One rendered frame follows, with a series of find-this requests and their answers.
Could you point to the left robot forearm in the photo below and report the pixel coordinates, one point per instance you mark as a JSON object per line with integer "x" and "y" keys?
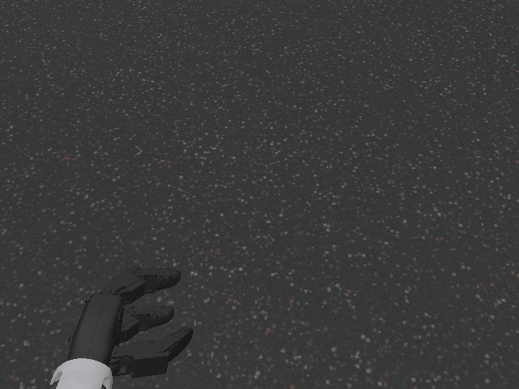
{"x": 82, "y": 373}

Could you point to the robot left hand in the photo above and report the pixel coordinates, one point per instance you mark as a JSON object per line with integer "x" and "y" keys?
{"x": 105, "y": 323}

